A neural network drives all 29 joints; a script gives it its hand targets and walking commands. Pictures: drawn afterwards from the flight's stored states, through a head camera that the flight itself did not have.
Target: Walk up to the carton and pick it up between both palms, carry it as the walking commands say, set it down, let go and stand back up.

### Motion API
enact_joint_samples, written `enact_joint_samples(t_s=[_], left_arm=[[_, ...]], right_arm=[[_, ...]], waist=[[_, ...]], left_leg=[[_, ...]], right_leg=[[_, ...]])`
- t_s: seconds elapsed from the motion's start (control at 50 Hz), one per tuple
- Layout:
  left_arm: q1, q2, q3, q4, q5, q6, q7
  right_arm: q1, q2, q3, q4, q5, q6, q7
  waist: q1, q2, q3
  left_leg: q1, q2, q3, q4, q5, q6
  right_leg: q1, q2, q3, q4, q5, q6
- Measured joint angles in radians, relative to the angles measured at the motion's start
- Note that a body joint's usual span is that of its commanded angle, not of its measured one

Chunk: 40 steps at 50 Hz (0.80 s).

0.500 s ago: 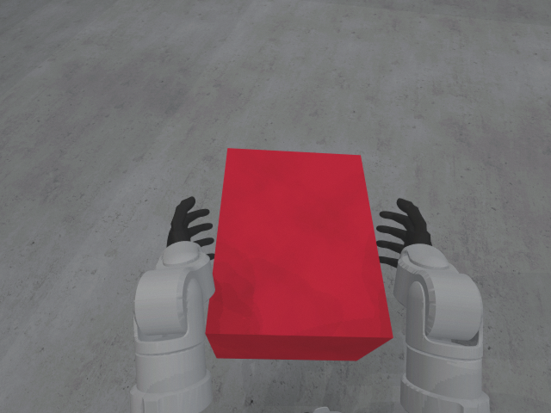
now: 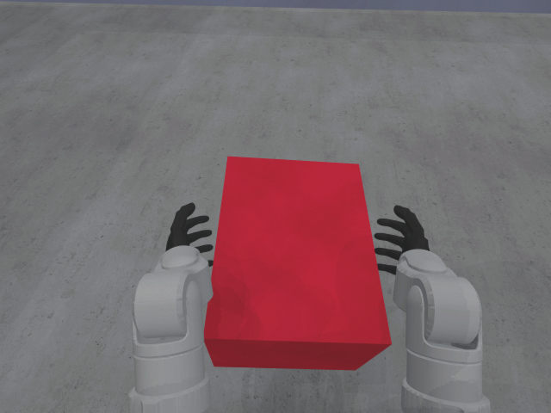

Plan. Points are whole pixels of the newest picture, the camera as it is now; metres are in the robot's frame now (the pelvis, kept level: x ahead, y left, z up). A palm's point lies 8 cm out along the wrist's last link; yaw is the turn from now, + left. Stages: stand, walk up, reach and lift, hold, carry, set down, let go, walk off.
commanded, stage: carry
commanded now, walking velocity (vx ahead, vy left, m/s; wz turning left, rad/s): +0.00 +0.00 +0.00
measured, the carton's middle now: (289, 260) +0.36 +0.01 +0.01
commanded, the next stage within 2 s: none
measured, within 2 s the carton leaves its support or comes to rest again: neither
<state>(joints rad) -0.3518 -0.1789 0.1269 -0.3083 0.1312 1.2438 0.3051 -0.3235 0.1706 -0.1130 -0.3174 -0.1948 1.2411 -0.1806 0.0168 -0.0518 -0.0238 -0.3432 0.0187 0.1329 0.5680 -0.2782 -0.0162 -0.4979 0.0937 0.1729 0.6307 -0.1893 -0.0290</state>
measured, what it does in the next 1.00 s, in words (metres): stands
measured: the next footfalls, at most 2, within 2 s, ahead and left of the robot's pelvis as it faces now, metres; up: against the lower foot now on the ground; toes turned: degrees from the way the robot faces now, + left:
none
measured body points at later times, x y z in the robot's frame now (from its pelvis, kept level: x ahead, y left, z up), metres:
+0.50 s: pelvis -0.01 +0.01 +0.00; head -0.01 +0.01 +0.45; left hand +0.29 +0.17 +0.09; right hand +0.30 -0.14 +0.09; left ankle +0.00 +0.13 -0.72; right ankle +0.08 -0.09 -0.72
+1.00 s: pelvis -0.01 +0.01 +0.00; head -0.01 +0.01 +0.45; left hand +0.29 +0.17 +0.07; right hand +0.30 -0.14 +0.06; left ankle +0.00 +0.13 -0.72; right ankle +0.08 -0.09 -0.72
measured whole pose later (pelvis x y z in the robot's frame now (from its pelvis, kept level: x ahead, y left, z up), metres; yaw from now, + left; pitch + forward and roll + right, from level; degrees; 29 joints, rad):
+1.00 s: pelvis -0.01 +0.01 +0.00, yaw +0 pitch +3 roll +2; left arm -0.27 -0.15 0.15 -0.08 0.15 0.99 0.18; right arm -0.26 0.15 -0.14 -0.07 -0.19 0.99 -0.13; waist 0.02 -0.03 -0.07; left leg -0.36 0.02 0.14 0.61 -0.30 0.01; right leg -0.49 0.09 0.17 0.62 -0.17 -0.02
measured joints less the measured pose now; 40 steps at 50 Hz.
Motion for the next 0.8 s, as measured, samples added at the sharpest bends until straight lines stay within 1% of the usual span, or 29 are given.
enact_joint_samples(t_s=[0.06, 0.22, 0.26, 0.32, 0.4, 0.5, 0.56, 0.68, 0.74, 0.76, 0.8], left_arm=[[0.003, 0.001, 0.0, 0.0, 0.001, 0.0, -0.002], [0.009, 0.003, 0.0, 0.0, 0.008, 0.006, -0.016], [0.012, 0.004, 0.007, 0.015, 0.02, 0.0, -0.039], [0.017, 0.006, 0.01, 0.026, 0.023, -0.007, -0.049], [0.02, 0.007, 0.026, 0.088, 0.045, -0.049, -0.09], [0.027, 0.009, 0.032, 0.117, 0.03, -0.092, -0.092], [0.029, 0.01, 0.031, 0.119, 0.021, -0.107, -0.087], [0.04, 0.013, 0.028, 0.131, 0.017, -0.129, -0.093], [0.053, 0.017, 0.027, 0.151, 0.019, -0.144, -0.102], [0.053, 0.017, 0.031, 0.178, 0.029, -0.163, -0.114], [0.061, 0.019, 0.032, 0.199, 0.03, -0.184, -0.118]], right_arm=[[0.0, 0.0, 0.0, 0.0, 0.0, 0.0, 0.003], [0.002, -0.001, 0.0, 0.0, 0.0, 0.008, 0.008], [0.003, -0.001, 0.0, 0.009, 0.0, 0.008, 0.011], [0.004, -0.001, -0.001, 0.021, 0.0, 0.002, 0.014], [0.005, -0.002, -0.015, 0.083, 0.0, -0.04, 0.028], [0.007, -0.003, -0.018, 0.112, 0.0, -0.078, 0.023], [0.009, -0.003, -0.018, 0.115, 0.0, -0.093, 0.02], [0.018, -0.006, -0.017, 0.128, 0.0, -0.115, 0.024], [0.025, -0.008, -0.021, 0.154, 0.0, -0.132, 0.032], [0.026, -0.008, -0.027, 0.182, 0.0, -0.151, 0.038], [0.032, -0.01, -0.028, 0.209, 0.0, -0.176, 0.043]], waist=[[0.0, 0.001, -0.01], [0.0, 0.02, -0.019], [0.0, 0.018, -0.021], [0.0, 0.017, -0.022], [0.0, 0.017, -0.032], [0.0, 0.012, -0.034], [0.0, 0.01, -0.034], [0.0, 0.008, -0.036], [0.0, 0.008, -0.039], [0.0, 0.008, -0.043], [0.0, 0.008, -0.045]], left_leg=[[0.0, 0.0, 0.001, 0.01, -0.014, 0.008], [-0.01, 0.002, 0.001, 0.036, -0.017, 0.012], [-0.011, 0.002, 0.001, 0.037, -0.017, 0.014], [-0.012, 0.002, 0.002, 0.04, -0.018, 0.017], [-0.012, 0.002, 0.002, 0.041, -0.021, 0.019], [-0.013, 0.003, 0.002, 0.041, -0.023, 0.02], [-0.013, 0.003, 0.002, 0.041, -0.024, 0.02], [-0.013, 0.003, 0.002, 0.045, -0.026, 0.021], [-0.013, 0.003, 0.003, 0.046, -0.026, 0.022], [-0.013, 0.003, 0.003, 0.045, -0.026, 0.022], [-0.013, 0.003, 0.003, 0.045, -0.026, 0.023]], right_leg=[[0.003, 0.0, 0.0, 0.0, 0.005, 0.0], [0.005, 0.0, 0.0, 0.0, 0.016, 0.0], [0.005, -0.001, 0.0, -0.002, 0.016, 0.0], [0.006, -0.001, 0.0, -0.004, 0.018, 0.0], [0.007, -0.001, 0.0, -0.006, 0.018, 0.0], [0.008, -0.001, 0.0, -0.009, 0.018, 0.006], [0.008, -0.001, 0.0, -0.009, 0.018, 0.007], [0.01, -0.001, 0.0, -0.009, 0.018, 0.007], [0.01, -0.001, 0.0, -0.009, 0.018, 0.007], [0.01, -0.001, 0.0, -0.009, 0.018, 0.007], [0.01, -0.001, 0.0, -0.01, 0.018, 0.007]])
